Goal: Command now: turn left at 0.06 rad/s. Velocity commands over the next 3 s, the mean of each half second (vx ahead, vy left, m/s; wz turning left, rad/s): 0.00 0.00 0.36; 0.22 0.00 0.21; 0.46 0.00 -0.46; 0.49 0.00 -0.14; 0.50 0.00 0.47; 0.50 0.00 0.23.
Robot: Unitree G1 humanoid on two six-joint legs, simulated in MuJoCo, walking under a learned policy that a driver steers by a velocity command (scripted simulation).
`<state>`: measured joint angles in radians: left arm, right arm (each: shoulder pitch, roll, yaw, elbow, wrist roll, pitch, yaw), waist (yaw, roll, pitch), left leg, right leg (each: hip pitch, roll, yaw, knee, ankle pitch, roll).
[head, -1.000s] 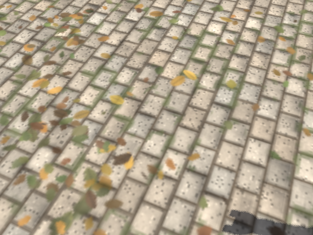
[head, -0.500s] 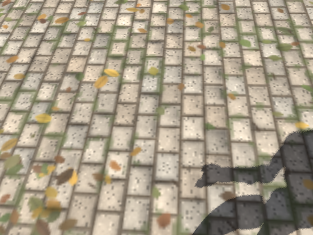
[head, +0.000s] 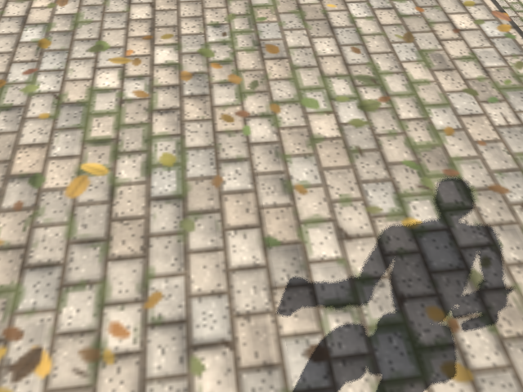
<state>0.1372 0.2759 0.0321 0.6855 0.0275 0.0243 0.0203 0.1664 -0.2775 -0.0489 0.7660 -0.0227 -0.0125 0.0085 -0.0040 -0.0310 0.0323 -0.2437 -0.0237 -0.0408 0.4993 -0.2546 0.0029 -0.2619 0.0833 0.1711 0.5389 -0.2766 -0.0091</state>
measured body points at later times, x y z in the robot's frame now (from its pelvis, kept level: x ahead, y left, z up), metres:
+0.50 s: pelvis +0.00 +0.02 +0.00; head +0.04 +0.03 +0.45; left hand +0.05 +0.33 -0.11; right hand +0.24 -0.22 -0.09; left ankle -0.03 +0.13 -0.69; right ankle +0.01 -0.12 -0.74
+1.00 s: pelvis +0.09 +0.08 +0.01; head +0.10 +0.09 +0.46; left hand +0.15 +0.38 -0.09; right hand +0.26 -0.16 -0.09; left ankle -0.02 +0.14 -0.74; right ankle +0.26 -0.02 -0.70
